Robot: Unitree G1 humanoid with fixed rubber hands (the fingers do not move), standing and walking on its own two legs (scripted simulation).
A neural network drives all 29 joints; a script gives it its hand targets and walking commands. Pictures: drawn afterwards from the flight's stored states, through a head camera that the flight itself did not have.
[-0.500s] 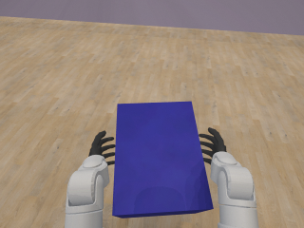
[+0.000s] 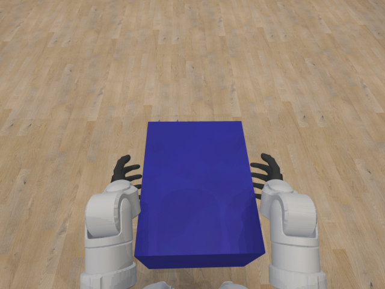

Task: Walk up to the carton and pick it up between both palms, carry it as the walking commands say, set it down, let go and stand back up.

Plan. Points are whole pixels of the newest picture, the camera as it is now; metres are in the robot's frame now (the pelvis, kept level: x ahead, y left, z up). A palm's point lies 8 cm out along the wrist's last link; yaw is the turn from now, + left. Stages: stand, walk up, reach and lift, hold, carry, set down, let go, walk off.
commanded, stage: carry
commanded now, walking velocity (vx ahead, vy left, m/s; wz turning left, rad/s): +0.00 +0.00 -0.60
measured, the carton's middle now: (195, 193) +0.33 +0.01 -0.04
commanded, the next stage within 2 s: none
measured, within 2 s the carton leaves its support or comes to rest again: neither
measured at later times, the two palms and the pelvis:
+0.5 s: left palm (153, 167) +0.35 +0.09 +0.06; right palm (310, 184) +0.29 -0.19 +0.09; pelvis +0.02 +0.01 +0.00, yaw -16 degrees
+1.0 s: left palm (238, 163) +0.35 -0.08 +0.06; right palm out of the picture +0.20 -0.33 +0.06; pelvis +0.02 -0.04 +0.01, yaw -30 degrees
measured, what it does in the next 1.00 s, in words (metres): steps on the spot, turning right: left foot, then right foot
